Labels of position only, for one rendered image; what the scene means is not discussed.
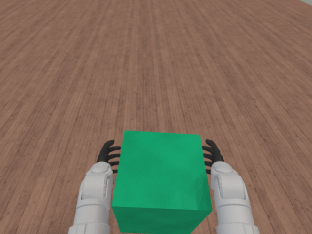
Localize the left robot hand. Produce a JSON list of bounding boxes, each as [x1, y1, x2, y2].
[[96, 139, 121, 174]]

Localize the right robot hand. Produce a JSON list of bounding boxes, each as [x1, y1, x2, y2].
[[202, 139, 224, 174]]

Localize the robot left forearm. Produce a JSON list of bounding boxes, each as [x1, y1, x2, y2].
[[68, 161, 113, 234]]

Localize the robot right forearm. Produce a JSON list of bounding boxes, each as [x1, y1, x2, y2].
[[210, 161, 260, 234]]

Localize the carton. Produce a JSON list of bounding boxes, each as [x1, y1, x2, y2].
[[111, 130, 213, 234]]

